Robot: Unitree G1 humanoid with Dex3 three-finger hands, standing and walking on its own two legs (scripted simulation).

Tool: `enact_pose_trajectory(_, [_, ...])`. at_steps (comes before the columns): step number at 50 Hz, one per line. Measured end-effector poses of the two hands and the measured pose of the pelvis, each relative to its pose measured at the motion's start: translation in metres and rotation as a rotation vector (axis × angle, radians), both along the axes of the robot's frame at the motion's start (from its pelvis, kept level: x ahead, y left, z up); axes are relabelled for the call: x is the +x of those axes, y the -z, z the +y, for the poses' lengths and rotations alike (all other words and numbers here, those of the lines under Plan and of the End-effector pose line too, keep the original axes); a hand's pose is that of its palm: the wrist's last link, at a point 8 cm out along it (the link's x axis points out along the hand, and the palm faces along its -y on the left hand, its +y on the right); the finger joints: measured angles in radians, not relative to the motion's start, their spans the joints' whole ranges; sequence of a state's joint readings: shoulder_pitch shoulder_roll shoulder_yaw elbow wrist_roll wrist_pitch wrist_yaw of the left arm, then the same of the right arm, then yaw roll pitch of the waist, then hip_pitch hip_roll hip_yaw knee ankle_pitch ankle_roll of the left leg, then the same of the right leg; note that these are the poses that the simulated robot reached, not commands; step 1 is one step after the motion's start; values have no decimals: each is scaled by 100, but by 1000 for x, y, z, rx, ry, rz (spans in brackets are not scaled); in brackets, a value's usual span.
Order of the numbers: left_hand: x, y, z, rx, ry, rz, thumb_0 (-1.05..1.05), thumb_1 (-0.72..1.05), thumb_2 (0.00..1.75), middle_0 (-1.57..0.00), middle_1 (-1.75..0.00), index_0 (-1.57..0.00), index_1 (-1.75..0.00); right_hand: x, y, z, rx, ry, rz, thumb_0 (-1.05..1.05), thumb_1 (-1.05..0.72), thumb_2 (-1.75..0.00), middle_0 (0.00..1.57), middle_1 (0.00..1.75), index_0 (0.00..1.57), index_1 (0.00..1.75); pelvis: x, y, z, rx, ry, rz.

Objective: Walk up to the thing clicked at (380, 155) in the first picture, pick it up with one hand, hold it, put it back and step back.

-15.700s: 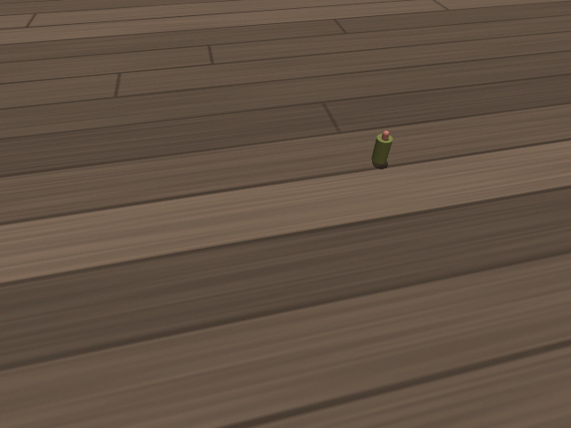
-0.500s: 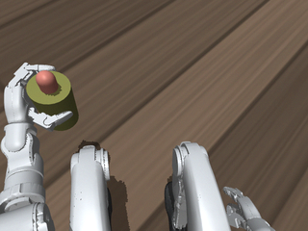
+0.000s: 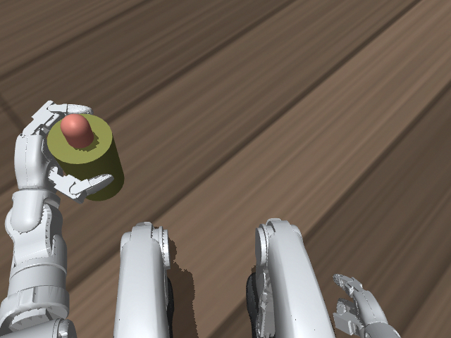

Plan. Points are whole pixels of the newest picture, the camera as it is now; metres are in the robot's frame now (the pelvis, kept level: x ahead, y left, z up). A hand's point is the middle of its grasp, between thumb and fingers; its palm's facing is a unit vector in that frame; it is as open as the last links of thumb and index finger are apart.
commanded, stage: lift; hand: left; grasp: from the side
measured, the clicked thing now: (88, 155) +0.41 +0.22 +0.00
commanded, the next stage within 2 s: hold in 1.74 s
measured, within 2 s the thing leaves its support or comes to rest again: neither
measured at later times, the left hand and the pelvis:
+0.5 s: hand (11, 109) +0.38 +0.22 +0.18, palm faces +0.10 -0.99 -0.03, open 11.7 cm; pelvis +0.03 +0.00 +0.14, yaw +2 degrees
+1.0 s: hand out of the picture +0.38 +0.21 +0.29, palm faces +0.09 -1.00 -0.02, open 11.7 cm; pelvis +0.05 +0.00 +0.24, yaw +4 degrees
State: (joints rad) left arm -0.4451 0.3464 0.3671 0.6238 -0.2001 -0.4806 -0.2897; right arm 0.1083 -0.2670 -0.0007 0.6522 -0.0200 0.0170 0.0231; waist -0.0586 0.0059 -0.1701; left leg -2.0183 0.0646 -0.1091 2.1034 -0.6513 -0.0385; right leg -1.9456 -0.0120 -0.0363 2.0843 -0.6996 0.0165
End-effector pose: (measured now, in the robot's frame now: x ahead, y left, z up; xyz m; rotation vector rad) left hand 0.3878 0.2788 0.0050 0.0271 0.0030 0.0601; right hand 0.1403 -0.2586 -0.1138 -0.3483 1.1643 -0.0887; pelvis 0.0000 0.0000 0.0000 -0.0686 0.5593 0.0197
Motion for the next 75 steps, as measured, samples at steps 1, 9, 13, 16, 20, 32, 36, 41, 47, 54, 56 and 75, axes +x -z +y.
enact_pose_trajectory(1, [-1, -6, -1, -1, 0, -1, 5, -59, 109, -68, -101, -62, -96, 3, -4, 1, 2, 1, -8, 1, -92, -90, 20, 30, 20, 30, 0, -4, 0, 1, -1, 1])
enact_pose_trajectory(9, [-11, -56, -5, -6, -4, -6, 5, -59, 109, -67, -101, -61, -96, 29, -45, 8, 17, 1, -83, 1, -92, -90, 20, 30, 20, 30, 6, -43, 1, 0, -8, -3])
enact_pose_trajectory(13, [-16, -83, -7, 5, -7, 5, 5, -59, 109, -67, -101, -61, -96, 42, -69, 12, 24, 2, -125, 1, -91, -90, 20, 30, 20, 30, 10, -65, 2, 0, -13, -15])
enact_pose_trajectory(16, [-21, -106, -8, 10, -13, 9, 5, -59, 109, -67, -101, -61, -96, 51, -89, 16, 30, 5, -155, 1, -91, -90, 20, 30, 20, 30, 13, -83, 2, 1, -18, -30])
enact_pose_trajectory(20, [-27, -139, -9, 7, -24, 16, 5, -59, 109, -67, -101, -61, -96, 61, -118, 21, 38, 7, -191, 1, -91, -90, 20, 30, 20, 30, 19, -108, 3, 2, -26, -54])
enact_pose_trajectory(32, [-42, -216, -6, 4, -58, 39, 5, -59, 109, -67, -101, -61, -96, 69, -201, 29, 49, 9, -260, 1, -91, -90, 20, 30, 20, 30, 34, -179, 6, 12, -49, -152])
enact_pose_trajectory(36, [-44, -233, -8, -1, -46, 46, 5, -59, 109, -68, -101, -62, -96, 67, -220, 29, 50, 10, -265, 1, -90, -90, 20, 30, 20, 30, 39, -198, 6, 17, -54, -183])
enact_pose_trajectory(41, [-44, -254, -12, -9, -39, 39, 5, -59, 109, -68, -101, -62, -96, 63, -238, 29, 55, 12, -258, 1, -90, -90, 20, 30, 20, 30, 44, -217, 6, 25, -57, -214])
enact_pose_trajectory(47, [-39, -276, -16, -6, -31, 32, 5, -59, 109, -68, -101, -62, -96, 60, -254, 29, 61, 18, -243, 1, -90, -90, 20, 30, 20, 30, 50, -236, 5, 33, -57, -250])
enact_pose_trajectory(54, [-33, -298, -21, -16, -23, 20, 5, -59, 109, -68, -101, -62, -96, 60, -272, 27, 63, 25, -239, 1, -91, -90, 20, 30, 20, 30, 57, -256, 5, 39, -54, -287])
enact_pose_trajectory(56, [-33, -303, -23, -21, -20, 22, 5, -59, 109, -67, -101, -62, -96, 60, -278, 27, 61, 27, -240, 1, -91, -90, 20, 30, 20, 30, 59, -261, 5, 41, -53, -297])
enact_pose_trajectory(75, [-24, -335, -29, -33, -17, 5, 5, -59, 109, -67, -101, -61, -96, 75, -308, 27, 62, 23, -255, 1, -91, -90, 20, 30, 20, 30, 73, -289, 5, 54, -51, -366])
